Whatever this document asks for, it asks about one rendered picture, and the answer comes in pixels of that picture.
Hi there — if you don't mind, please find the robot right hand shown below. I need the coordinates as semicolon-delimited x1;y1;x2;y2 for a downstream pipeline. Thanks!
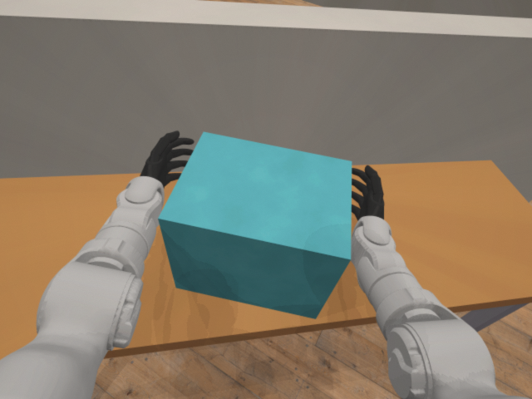
352;165;384;221

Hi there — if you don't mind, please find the left robot forearm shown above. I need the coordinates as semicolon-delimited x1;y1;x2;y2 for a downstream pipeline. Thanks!
37;176;165;333

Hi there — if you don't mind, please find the left robot upper arm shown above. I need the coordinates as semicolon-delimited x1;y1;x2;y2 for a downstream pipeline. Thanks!
0;261;143;399

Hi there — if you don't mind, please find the table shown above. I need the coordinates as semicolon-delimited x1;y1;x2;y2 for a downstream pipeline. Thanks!
0;160;532;360

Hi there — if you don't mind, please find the right robot forearm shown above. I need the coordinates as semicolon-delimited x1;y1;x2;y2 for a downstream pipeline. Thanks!
351;216;495;376

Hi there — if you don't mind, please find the carton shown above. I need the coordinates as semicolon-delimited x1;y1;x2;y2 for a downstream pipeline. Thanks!
158;132;352;319

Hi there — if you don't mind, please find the right robot upper arm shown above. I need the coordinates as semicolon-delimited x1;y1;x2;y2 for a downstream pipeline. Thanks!
387;319;530;399

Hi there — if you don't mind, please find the robot left hand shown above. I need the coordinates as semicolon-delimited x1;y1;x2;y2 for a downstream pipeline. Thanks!
140;131;194;188

